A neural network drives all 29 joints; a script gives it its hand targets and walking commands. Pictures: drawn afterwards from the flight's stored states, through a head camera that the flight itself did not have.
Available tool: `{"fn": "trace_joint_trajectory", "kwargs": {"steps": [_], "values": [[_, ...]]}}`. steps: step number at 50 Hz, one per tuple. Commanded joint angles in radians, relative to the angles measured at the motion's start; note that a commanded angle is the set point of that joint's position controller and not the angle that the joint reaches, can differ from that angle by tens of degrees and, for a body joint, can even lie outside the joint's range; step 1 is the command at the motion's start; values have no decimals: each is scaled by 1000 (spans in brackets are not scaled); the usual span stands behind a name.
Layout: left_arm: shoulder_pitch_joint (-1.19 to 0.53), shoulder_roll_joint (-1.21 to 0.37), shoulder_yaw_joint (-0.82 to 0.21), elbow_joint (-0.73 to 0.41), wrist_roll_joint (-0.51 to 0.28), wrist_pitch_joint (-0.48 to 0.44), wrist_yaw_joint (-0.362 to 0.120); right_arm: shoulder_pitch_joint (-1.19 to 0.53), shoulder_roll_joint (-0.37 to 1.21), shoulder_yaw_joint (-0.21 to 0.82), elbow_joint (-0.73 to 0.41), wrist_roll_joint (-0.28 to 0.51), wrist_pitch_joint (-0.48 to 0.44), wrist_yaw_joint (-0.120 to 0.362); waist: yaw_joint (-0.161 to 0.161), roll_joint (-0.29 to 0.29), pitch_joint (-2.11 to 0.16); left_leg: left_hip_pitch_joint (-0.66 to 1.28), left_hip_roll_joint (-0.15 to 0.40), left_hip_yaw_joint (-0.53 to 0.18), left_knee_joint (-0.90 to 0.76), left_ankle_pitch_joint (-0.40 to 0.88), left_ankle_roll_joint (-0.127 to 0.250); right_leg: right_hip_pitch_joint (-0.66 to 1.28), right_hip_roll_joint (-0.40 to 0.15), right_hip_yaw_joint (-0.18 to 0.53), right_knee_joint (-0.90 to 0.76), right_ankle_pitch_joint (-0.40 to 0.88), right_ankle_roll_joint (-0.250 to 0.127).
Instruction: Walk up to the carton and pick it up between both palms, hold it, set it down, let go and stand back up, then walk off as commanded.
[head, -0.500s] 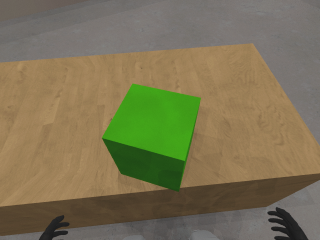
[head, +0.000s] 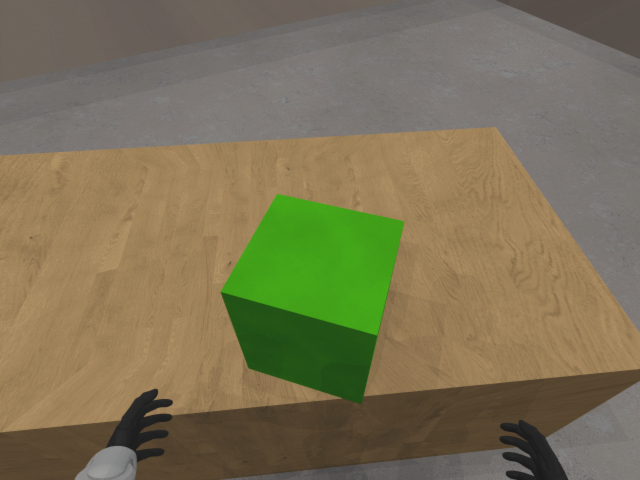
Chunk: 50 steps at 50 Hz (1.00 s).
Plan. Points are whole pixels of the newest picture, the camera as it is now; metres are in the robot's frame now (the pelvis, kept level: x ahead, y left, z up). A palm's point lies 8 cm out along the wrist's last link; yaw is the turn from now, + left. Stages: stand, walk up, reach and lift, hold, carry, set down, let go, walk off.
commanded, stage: reach and lift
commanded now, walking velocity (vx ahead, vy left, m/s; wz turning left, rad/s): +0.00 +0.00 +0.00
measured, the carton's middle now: (320, 300) +0.40 +0.03 -0.08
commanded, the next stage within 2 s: none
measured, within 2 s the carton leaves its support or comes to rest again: neither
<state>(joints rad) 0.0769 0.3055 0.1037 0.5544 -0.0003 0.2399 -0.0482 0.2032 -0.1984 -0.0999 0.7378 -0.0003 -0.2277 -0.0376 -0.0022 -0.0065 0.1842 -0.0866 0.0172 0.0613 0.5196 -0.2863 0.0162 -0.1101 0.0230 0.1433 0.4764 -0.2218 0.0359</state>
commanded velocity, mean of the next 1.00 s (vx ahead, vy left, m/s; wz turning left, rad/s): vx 0.00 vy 0.00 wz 0.00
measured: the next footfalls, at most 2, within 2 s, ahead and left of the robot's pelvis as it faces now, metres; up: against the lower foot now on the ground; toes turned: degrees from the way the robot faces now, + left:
none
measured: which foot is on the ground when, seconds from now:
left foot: down 0.00-1.00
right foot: down 0.00-1.00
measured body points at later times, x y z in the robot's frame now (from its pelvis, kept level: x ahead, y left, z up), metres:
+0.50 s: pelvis +0.02 +0.00 +0.00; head +0.03 +0.02 +0.45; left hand +0.21 +0.27 -0.06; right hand +0.16 -0.21 -0.07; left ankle +0.01 +0.10 -0.74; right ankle +0.04 -0.15 -0.74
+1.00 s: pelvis +0.01 +0.02 +0.00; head +0.02 +0.04 +0.45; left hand +0.20 +0.26 -0.05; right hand +0.15 -0.17 -0.04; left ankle +0.01 +0.10 -0.74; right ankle +0.04 -0.15 -0.74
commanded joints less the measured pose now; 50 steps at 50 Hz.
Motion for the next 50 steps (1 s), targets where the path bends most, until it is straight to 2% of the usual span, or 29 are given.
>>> {"fn": "trace_joint_trajectory", "kwargs": {"steps": [1,5,14,22,30,44,50], "values": [[-65,164,44,-130,-32,-114,-6,-6,-75,14,-291,5,-62,-49,6,-13,-163,-36,-10,74,-160,33,7,68,5,-153,-104,84,-34],[-41,170,35,-109,-68,-176,-20,14,-34,25,-326,18,-78,-65,18,-5,-152,-59,-4,73,-173,43,16,89,6,-139,-111,100,-30],[22,182,32,-34,-118,-305,-77,68,58,61,-328,61,-125,-102,45,-34,-128,32,-14,58,-140,111,2,39,-20,-107,-158,121,-36],[60,217,31,-71,-156,-435,-108,93,110,92,-355,97,-213,-127,70,-35,-187,76,-18,50,-105,204,-13,37,-22,-94,-150,191,-44],[113,227,11,-98,-179,-516,-128,147,155,116,-333,114,-290,-151,83,-15,-174,96,-12,39,-78,258,-31,13,-14,-95,-144,185,-58],[121,236,-38,-212,-239,-614,-130,166,243,150,-454,106,-350,-175,126,20,-118,7,1,36,-83,138,-34,-26,-12,-89,-132,18,-69],[85,234,-63,-241,-259,-640,-115,161,255,146,-465,97,-340,-179,115,46,-100,-23,14,29,-102,72,-37,-24,-14,-91,-129,-41,-77]]}}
